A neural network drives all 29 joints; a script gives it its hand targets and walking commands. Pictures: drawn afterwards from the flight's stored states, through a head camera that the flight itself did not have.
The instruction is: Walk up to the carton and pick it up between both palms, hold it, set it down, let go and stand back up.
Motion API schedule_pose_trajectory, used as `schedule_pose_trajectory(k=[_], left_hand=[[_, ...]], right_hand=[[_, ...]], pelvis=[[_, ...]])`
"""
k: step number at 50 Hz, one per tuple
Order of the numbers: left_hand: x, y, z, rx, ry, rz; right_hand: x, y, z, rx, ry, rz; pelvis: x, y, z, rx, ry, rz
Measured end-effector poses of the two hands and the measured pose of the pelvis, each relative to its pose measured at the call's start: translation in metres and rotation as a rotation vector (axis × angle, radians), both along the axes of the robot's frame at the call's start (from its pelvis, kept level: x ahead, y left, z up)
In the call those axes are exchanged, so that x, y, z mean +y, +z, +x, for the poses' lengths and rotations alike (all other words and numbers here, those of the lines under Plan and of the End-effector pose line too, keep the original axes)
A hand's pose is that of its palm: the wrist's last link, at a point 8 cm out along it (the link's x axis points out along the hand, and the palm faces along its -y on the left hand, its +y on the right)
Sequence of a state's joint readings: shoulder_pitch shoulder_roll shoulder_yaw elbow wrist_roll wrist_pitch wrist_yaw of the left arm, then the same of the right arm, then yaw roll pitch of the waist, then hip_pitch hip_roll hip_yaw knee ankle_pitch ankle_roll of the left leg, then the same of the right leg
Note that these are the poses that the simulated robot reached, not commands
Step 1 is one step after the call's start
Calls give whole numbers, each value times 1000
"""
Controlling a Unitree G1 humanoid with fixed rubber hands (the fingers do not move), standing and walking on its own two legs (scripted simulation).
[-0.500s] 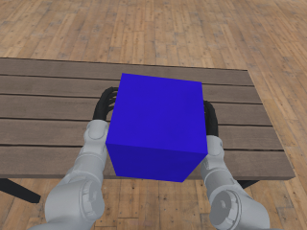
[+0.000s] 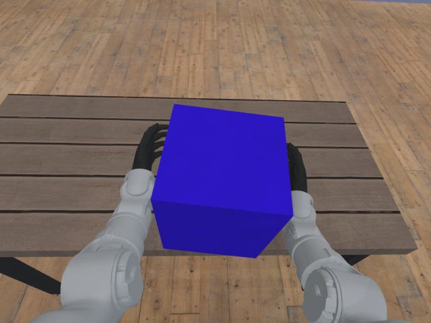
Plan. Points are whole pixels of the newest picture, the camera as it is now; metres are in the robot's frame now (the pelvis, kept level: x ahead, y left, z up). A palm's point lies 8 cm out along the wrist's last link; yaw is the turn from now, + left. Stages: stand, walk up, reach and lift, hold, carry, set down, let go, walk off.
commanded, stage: reach and lift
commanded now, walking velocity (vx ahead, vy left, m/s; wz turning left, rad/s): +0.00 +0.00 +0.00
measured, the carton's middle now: (218, 188) +0.38 +0.02 +0.01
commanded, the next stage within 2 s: hold in 1.92 s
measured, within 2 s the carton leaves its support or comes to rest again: neither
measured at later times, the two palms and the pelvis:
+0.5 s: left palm (140, 147) +0.39 +0.16 +0.12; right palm (310, 167) +0.37 -0.14 +0.10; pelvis -0.01 +0.00 +0.00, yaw +1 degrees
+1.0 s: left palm (130, 147) +0.36 +0.16 +0.16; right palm (319, 168) +0.35 -0.14 +0.13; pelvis -0.03 +0.00 +0.00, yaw +1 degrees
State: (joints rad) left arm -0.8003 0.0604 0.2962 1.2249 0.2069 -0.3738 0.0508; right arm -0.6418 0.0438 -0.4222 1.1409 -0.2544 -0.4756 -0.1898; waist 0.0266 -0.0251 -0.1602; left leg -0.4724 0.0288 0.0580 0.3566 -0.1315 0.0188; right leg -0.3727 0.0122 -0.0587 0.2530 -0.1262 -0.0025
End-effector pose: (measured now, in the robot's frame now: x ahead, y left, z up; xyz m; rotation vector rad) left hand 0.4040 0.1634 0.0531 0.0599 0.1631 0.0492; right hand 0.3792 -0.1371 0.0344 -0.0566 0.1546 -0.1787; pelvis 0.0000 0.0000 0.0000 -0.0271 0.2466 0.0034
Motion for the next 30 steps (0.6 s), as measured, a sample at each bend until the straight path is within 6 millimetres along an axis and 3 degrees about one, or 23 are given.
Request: schedule_pose_trajectory(k=[9,20,30], left_hand=[[-1,13,0,-10,13,-5],[-6,52,-6,-37,20,-3],[-4,82,-24,-17,44,-10]], right_hand=[[-1,14,2,-8,3,11],[-6,55,-2,-32,5,36],[-5,85,-14,-12,26,29]], pelvis=[[1,0,4,-25,6,-2],[3,2,1,-140,12,1],[2,3,-11,-231,12,4]])
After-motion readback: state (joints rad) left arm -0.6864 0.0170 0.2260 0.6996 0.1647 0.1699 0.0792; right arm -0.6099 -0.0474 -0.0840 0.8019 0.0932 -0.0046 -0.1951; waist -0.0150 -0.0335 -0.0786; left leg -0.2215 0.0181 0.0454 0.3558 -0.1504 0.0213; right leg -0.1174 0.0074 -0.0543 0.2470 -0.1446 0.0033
